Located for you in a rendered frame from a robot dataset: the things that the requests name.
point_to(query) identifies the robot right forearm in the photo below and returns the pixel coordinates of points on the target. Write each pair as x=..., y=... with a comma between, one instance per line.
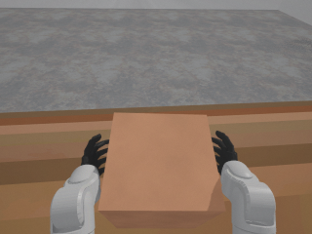
x=253, y=205

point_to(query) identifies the carton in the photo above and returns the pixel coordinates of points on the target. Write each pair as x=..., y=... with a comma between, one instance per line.
x=160, y=172

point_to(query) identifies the robot left forearm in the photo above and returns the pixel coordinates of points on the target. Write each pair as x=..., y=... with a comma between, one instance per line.
x=72, y=209

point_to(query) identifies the right robot hand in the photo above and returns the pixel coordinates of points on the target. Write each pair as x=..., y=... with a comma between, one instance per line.
x=225, y=150

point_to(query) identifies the left robot hand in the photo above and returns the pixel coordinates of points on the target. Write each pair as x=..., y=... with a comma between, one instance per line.
x=91, y=153

